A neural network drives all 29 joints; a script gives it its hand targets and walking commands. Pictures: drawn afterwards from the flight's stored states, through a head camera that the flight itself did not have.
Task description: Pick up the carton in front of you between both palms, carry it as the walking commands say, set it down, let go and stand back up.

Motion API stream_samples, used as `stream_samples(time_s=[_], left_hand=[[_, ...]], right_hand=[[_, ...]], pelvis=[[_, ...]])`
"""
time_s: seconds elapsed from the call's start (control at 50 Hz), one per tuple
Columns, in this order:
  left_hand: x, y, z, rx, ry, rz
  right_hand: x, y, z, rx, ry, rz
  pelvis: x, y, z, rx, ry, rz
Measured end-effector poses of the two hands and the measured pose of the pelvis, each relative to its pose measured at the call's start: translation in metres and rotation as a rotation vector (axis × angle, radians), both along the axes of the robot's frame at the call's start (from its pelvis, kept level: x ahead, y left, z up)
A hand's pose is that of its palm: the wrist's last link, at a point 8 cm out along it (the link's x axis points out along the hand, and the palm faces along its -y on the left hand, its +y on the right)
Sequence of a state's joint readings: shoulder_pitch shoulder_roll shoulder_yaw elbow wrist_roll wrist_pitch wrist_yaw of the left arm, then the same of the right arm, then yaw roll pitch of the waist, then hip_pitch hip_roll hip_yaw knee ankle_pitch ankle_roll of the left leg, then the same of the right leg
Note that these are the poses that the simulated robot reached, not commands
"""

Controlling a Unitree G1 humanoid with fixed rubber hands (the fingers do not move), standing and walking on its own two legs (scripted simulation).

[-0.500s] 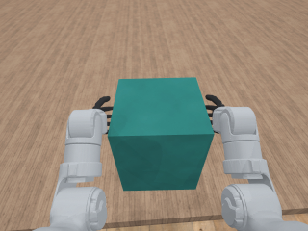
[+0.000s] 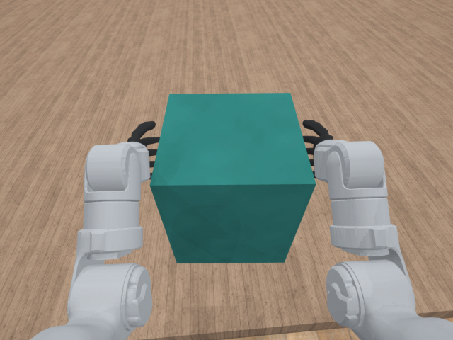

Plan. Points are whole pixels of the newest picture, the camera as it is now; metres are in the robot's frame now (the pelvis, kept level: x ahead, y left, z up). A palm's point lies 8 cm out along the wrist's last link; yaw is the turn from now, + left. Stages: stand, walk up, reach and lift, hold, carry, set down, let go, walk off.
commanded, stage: carry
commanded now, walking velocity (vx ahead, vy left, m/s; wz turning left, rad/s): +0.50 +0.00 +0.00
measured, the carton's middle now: (230, 183) +0.37 +0.01 +0.10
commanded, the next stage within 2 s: none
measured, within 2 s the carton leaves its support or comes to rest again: neither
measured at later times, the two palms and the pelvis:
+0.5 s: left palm (156, 100) +0.56 +0.16 +0.15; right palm (295, 102) +0.54 -0.14 +0.16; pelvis +0.17 +0.02 +0.00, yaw +0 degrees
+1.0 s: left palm (168, 9) +0.85 +0.15 +0.25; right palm (278, 1) +0.89 -0.15 +0.25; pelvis +0.48 -0.05 +0.10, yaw +2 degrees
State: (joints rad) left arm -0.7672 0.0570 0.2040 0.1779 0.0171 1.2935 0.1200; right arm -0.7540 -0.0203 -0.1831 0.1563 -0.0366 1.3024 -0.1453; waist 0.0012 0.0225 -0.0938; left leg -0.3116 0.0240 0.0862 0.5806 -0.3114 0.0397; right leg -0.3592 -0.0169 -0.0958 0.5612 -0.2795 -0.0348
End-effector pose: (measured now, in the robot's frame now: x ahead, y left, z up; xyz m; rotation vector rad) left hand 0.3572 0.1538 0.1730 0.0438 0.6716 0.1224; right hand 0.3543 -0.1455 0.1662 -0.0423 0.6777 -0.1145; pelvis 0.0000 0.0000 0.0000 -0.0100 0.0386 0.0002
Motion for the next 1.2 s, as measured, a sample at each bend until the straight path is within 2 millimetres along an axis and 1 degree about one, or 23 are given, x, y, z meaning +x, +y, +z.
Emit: stream_samples(time_s=[0.06, 0.12, 0.2, 0.28, 0.32, 0.34, 0.4, 0.44, 0.48, 0.52, 0.56, 0.62, 0.7, 0.76, 0.82, 0.86, 0.9, 0.96, 1.0, 1.06, 1.1, 1.16, 1.2], left_hand=[[0.018, -0.007, 0.013, 0.0, -0.017, 0.004], [0.035, -0.008, 0.014, -0.007, 0.012, 0.011], [0.059, 0.0, 0.01, -0.011, 0.052, 0.02], [0.095, 0.012, 0.008, -0.033, 0.04, 0.02], [0.118, 0.016, 0.004, -0.049, 0.02, 0.008], [0.128, 0.017, -0.001, -0.058, 0.024, 0.004], [0.155, 0.016, -0.014, -0.071, 0.079, -0.003], [0.174, 0.012, -0.019, -0.071, 0.103, -0.013], [0.194, 0.008, -0.019, -0.073, 0.1, -0.024], [0.217, 0.003, -0.016, -0.084, 0.072, -0.031], [0.242, -0.004, -0.01, -0.1, 0.034, -0.032], [0.282, -0.012, -0.003, -0.115, -0.008, -0.027], [0.34, -0.019, -0.001, -0.103, -0.005, -0.002], [0.377, -0.016, -0.001, -0.061, 0.017, 0.048], [0.402, -0.008, 0.003, -0.029, 0.047, 0.101], [0.417, -0.003, 0.011, -0.036, 0.061, 0.127], [0.435, -0.001, 0.024, -0.051, 0.057, 0.148], [0.47, -0.001, 0.055, -0.06, 0.014, 0.165], [0.496, -0.003, 0.079, -0.057, -0.025, 0.166], [0.539, -0.007, 0.111, -0.048, -0.062, 0.151], [0.568, -0.011, 0.126, -0.038, -0.065, 0.132], [0.612, -0.017, 0.139, -0.022, -0.049, 0.095], [0.642, -0.019, 0.141, -0.013, -0.032, 0.071]], right_hand=[[0.02, -0.007, 0.013, 0.009, -0.017, -0.001], [0.042, -0.008, 0.019, 0.02, 0.012, -0.008], [0.073, 0.0, 0.022, 0.024, 0.053, -0.005], [0.107, 0.013, 0.023, 0.013, 0.04, -0.014], [0.122, 0.016, 0.02, 0.004, 0.02, -0.032], [0.128, 0.017, 0.015, 0.0, 0.023, -0.039], [0.144, 0.016, -0.005, -0.001, 0.078, -0.06], [0.156, 0.013, -0.012, -0.001, 0.101, -0.071], [0.173, 0.009, -0.013, -0.001, 0.096, -0.084], [0.193, 0.003, -0.008, 0.0, 0.068, -0.098], [0.216, -0.002, -0.001, 0.002, 0.029, -0.11], [0.257, -0.011, 0.009, 0.009, -0.015, -0.12], [0.325, -0.019, 0.012, 0.031, -0.01, -0.105], [0.383, -0.016, 0.007, 0.053, 0.016, -0.045], [0.429, -0.007, 0.01, 0.067, 0.049, 0.013], [0.452, -0.002, 0.019, 0.071, 0.065, 0.03], [0.475, 0.001, 0.035, 0.072, 0.062, 0.041], [0.512, 0.001, 0.065, 0.076, 0.021, 0.052], [0.537, -0.001, 0.086, 0.085, -0.017, 0.054], [0.574, -0.006, 0.112, 0.093, -0.055, 0.044], [0.597, -0.011, 0.125, 0.092, -0.06, 0.032], [0.633, -0.017, 0.136, 0.083, -0.046, 0.01], [0.658, -0.019, 0.138, 0.076, -0.031, -0.005]], pelvis=[[0.016, -0.005, -0.002, 0.0, 0.013, 0.004], [0.032, -0.006, 0.001, 0.016, 0.028, 0.002], [0.056, 0.0, 0.006, 0.027, 0.038, -0.005], [0.087, 0.011, 0.0, 0.032, 0.035, -0.004], [0.103, 0.019, -0.011, 0.026, 0.03, -0.009], [0.111, 0.021, -0.013, 0.029, 0.029, -0.01], [0.134, 0.025, -0.007, 0.013, 0.031, -0.012], [0.148, 0.025, -0.001, 0.002, 0.034, -0.011], [0.163, 0.025, 0.003, -0.007, 0.038, -0.007], [0.18, 0.022, 0.005, -0.012, 0.04, -0.001], [0.201, 0.018, 0.006, -0.016, 0.039, 0.007], [0.24, 0.01, 0.007, -0.02, 0.038, 0.015], [0.302, -0.005, 0.01, -0.033, 0.057, 0.01], [0.351, -0.021, 0.016, -0.041, 0.035, 0.009], [0.384, -0.031, 0.034, -0.034, 0.022, 0.009], [0.404, -0.037, 0.051, -0.027, 0.019, 0.012], [0.425, -0.042, 0.067, -0.013, 0.019, 0.02], [0.458, -0.047, 0.088, 0.008, 0.025, 0.031], [0.482, -0.047, 0.097, 0.018, 0.033, 0.032], [0.52, -0.044, 0.106, 0.025, 0.043, 0.024], [0.548, -0.04, 0.11, 0.027, 0.047, 0.016], [0.593, -0.032, 0.111, 0.026, 0.049, 0.002], [0.624, -0.026, 0.108, 0.023, 0.047, -0.004]])
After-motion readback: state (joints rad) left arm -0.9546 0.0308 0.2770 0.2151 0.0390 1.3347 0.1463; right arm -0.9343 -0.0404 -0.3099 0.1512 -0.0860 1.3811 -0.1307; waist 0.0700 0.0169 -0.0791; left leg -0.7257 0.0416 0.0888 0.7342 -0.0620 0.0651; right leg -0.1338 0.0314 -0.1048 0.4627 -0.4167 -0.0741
